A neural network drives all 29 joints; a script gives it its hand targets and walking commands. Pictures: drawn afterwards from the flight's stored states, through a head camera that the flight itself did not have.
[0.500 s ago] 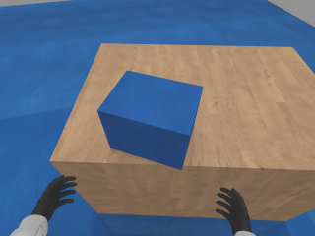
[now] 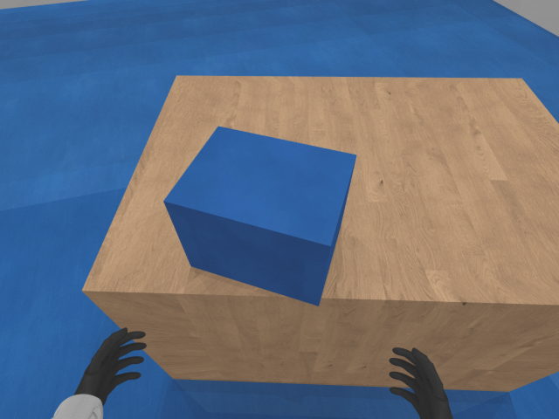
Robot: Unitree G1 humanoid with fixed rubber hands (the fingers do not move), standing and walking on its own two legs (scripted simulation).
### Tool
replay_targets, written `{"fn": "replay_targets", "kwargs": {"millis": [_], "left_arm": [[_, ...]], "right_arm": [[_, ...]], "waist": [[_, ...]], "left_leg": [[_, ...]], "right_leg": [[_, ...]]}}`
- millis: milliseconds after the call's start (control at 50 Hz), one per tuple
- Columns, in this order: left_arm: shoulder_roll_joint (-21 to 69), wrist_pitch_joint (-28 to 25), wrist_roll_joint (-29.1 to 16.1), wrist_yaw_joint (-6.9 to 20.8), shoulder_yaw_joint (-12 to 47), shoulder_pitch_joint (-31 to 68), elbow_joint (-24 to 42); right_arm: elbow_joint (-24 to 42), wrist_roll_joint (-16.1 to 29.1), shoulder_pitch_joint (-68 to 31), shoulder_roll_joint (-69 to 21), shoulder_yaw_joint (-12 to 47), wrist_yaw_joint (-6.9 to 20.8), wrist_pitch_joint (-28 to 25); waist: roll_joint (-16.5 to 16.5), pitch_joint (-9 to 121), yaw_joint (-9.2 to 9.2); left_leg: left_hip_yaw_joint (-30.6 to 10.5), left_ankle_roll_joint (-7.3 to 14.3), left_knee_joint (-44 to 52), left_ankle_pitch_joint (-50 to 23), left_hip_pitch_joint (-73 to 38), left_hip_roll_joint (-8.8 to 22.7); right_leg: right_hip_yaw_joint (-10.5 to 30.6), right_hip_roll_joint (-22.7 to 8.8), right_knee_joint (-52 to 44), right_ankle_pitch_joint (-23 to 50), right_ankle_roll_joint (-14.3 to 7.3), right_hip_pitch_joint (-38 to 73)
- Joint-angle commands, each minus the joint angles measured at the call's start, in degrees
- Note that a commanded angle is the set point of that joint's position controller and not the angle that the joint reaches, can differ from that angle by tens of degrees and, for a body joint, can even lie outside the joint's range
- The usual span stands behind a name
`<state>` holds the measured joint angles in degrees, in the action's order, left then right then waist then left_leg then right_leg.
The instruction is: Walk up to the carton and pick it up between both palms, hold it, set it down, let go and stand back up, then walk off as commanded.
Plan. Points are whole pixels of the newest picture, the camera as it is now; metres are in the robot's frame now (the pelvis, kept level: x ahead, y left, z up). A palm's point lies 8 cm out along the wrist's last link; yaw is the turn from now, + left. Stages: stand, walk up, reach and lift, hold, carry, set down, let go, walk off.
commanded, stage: set down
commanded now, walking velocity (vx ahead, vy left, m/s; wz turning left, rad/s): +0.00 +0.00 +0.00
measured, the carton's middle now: (267, 214) +0.44 +0.06 -0.01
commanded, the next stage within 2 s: let go in 0.22 s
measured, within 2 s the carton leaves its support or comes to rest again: neither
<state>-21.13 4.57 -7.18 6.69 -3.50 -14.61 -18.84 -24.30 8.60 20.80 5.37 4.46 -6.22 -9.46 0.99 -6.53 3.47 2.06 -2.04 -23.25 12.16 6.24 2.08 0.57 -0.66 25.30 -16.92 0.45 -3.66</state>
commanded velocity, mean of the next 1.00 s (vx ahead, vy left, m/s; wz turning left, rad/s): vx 0.00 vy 0.00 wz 0.00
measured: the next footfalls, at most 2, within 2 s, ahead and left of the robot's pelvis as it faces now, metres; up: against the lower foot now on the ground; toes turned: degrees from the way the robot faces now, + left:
none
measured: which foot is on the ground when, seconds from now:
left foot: down 0.00-1.00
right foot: down 0.00-1.00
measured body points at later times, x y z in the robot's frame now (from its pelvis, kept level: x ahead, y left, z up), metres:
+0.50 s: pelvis +0.00 +0.00 +0.00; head +0.01 +0.00 +0.45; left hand +0.15 +0.27 -0.06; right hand +0.17 -0.19 -0.09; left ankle +0.01 +0.14 -0.74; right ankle -0.03 -0.12 -0.74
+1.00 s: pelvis +0.00 +0.01 +0.00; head +0.01 +0.01 +0.45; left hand +0.15 +0.29 -0.07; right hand +0.15 -0.25 -0.09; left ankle +0.01 +0.14 -0.74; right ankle -0.03 -0.12 -0.74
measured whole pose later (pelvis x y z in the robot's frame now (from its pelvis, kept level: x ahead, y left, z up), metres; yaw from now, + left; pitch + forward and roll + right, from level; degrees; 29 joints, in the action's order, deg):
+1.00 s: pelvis +0.00 +0.01 +0.00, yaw +0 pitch -4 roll +0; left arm -16.9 1.5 0.2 0.0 -2.1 -14.6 -26.5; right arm -37.3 3.0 13.3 18.6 1.3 -0.6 -4.0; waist -0.5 -5.5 3.0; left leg 2.1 -1.2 -26.4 13.5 9.1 2.2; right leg 0.6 -0.6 25.3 -16.6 0.2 -5.0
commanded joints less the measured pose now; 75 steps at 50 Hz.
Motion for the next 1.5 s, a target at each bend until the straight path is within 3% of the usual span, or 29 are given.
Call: {"fn": "replay_targets", "kwargs": {"millis": [0,200,540,700,720,760,840,900,960,1080,1180,1360,1480], "left_arm": [[-0.64,0.06,2.58,-1.4,0.65,1.66,0.28],[2.16,2.02,4.24,-3.21,0.97,4.49,-2.0],[5.51,2.1,5.73,-5.48,2.26,3.26,-0.69],[5.77,2.38,6.32,-5.83,2.71,4.44,-1.65],[-10.33,-1.25,8.83,-7.83,-3.26,3.28,-3.98],[-11.16,-3.32,8.92,-7.92,-3.43,0.71,-5.47],[-9.31,-5.46,9.52,-7.05,-3.12,2.69,-6.8],[-9.79,-6.15,9.26,-6.74,-3.22,2.74,-7.88],[-10.53,-6.26,8.62,-6.51,-3.34,1.81,-8.87],[-10.75,-6.36,8.23,-6.43,-3.29,1.28,-10.7],[-10.76,-6.52,8.23,-6.48,-3.26,0.79,-12.18],[-11.49,-7.04,8.52,-6.37,-2.87,2.36,-14.1],[-10.75,-7.19,8.35,-6.35,-2.39,1.9,-15.6]], "right_arm": [[-2.02,-6.94,-7.49,8.31,-6.28,2.19,-3.67],[-7.84,-9.53,-12.06,9.57,-8.89,4.09,-3.17],[-13.8,-9.54,-15.06,10.94,-10.0,6.55,-4.54],[-15.54,-9.78,-15.9,10.91,-10.6,6.86,-4.59],[-15.12,-12.83,-10.22,23.9,-10.73,5.94,0.89],[-13.51,-12.28,-12.49,23.33,-10.73,5.47,3.98],[-13.44,-11.82,-11.76,21.48,-9.16,6.22,5.05],[-14.47,-11.81,-12.05,23.22,-8.82,6.63,5.43],[-14.32,-11.42,-12.57,24.44,-8.34,6.82,5.64],[-14.48,-10.62,-12.58,26.53,-8.93,6.76,5.76],[-14.37,-10.95,-12.75,26.15,-8.55,6.62,6.23],[-14.24,-10.81,-12.15,25.87,-8.28,6.78,6.16],[-14.7,-10.72,-11.93,26.55,-8.63,6.66,6.18]], "waist": [[-5.22,5.79,-4.06],[-4.85,4.88,-5.08],[-4.01,7.34,-5.75],[-2.74,6.04,-5.57],[-7.15,10.09,-2.11],[-3.88,8.3,-2.11],[1.66,7.58,-2.31],[-0.48,8.34,-2.41],[-2.42,9.91,-2.04],[-2.31,10.89,-2.11],[-3.59,9.98,-1.98],[-3.08,8.37,-3.18],[-2.87,7.73,-3.02]], "left_leg": [[1.17,-3.55,0.55,-20.95,-15.88,-0.81],[1.13,-3.1,1.69,-14.06,-14.09,-0.69],[0.82,-3.43,1.05,-17.88,-14.01,-1.04],[1.25,-2.63,1.04,-14.55,-12.26,-1.27],[-3.74,2.09,-0.59,-18.17,0.3,2.14],[-2.01,2.9,-1.56,-9.49,4.34,1.49],[-2.34,2.95,-1.39,-5.11,3.85,2.22],[-2.5,3.32,-1.21,-5.06,3.2,2.38],[-2.94,4.06,-2.31,-10.02,2.83,3.27],[-3.85,4.37,-2.49,-15.78,1.07,3.87],[-4.54,4.83,-1.31,-12.82,1.55,4.52],[-5.02,4.76,0.13,-9.78,2.62,4.4],[-5.34,5.02,-0.14,-9.13,2.25,4.6]], "right_leg": [[-3.73,2.99,-10.25,9.5,-2.2,-10.21],[-4.11,3.37,-9.54,6.77,-2.6,-10.6],[-3.98,3.67,-8.24,10.0,-2.2,-10.78],[-3.69,3.2,-8.22,8.99,-1.95,-11.33],[2.34,-5.44,-2.88,12.18,-0.57,-5.1],[2.98,-5.45,-3.07,9.85,-0.78,-4.0],[2.45,-5.14,-3.95,4.53,-1.3,-6.95],[2.63,-5.03,-2.97,5.5,-1.37,-6.74],[2.9,-5.23,-1.89,9.37,-1.65,-5.45],[2.3,-4.97,-1.12,14.72,-1.96,-4.66],[2.71,-5.1,-1.89,12.87,-1.84,-4.54],[2.69,-5.11,-2.83,10.44,-2.15,-5.4],[3.21,-5.34,-3.59,9.95,-2.28,-6.17]]}}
